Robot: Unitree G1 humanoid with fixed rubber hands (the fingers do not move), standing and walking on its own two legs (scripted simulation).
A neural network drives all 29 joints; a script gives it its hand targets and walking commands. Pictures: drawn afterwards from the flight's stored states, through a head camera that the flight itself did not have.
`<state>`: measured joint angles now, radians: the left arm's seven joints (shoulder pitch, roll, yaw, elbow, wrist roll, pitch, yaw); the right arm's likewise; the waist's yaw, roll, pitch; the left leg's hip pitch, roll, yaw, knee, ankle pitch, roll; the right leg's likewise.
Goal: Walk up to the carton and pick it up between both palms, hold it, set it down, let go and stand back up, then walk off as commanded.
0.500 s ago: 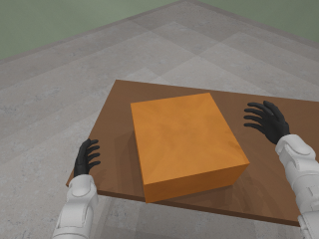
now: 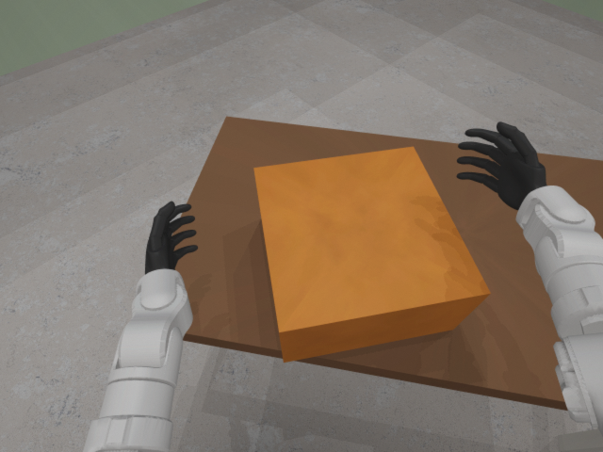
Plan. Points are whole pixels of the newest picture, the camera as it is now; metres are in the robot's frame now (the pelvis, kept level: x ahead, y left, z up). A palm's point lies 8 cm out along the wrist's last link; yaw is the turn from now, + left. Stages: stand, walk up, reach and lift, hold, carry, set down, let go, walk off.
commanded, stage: reach and lift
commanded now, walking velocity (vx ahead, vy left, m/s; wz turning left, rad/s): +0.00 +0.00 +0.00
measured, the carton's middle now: (352, 248) +0.45 -0.04 -0.06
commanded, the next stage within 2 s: none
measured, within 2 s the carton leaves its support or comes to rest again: neither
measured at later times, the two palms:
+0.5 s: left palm (176, 269) +0.35 +0.21 +0.00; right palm (492, 197) +0.48 -0.23 +0.05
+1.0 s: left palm (185, 301) +0.32 +0.21 -0.06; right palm (490, 214) +0.49 -0.25 +0.00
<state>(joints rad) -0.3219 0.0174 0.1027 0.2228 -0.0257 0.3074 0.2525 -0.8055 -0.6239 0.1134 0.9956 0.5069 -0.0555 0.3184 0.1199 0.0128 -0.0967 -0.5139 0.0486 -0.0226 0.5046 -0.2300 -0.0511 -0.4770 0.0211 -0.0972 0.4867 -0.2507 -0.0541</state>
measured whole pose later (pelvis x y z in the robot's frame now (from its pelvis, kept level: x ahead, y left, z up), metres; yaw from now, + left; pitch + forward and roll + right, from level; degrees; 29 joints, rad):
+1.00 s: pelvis -0.01 +0.00 -0.03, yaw -1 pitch +33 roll -1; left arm -0.38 0.02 0.11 0.60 -0.07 -0.24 0.19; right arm -0.98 -0.64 0.16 1.34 0.48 -0.43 0.28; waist 0.17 0.01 -0.22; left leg -0.98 0.06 -0.02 0.63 -0.23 -0.05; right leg -0.96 0.02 -0.10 0.62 -0.25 -0.05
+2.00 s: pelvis -0.01 +0.00 -0.03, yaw -1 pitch +34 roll -1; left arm -0.43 -0.16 0.19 0.69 0.05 -0.34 0.17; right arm -1.02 -0.50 0.07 1.40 0.17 -0.48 0.25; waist 0.14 0.01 -0.26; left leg -0.99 0.06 -0.02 0.62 -0.23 -0.05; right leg -0.96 0.02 -0.10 0.61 -0.25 -0.05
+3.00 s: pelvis -0.01 +0.00 -0.02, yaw -1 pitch +36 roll -1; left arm -0.43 -0.20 0.31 0.74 0.08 -0.46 0.17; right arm -1.01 -0.45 -0.04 1.45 0.02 -0.61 0.19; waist 0.11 0.00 -0.30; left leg -0.99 0.06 -0.02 0.51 -0.16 -0.04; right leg -0.94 0.03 -0.10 0.47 -0.16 -0.05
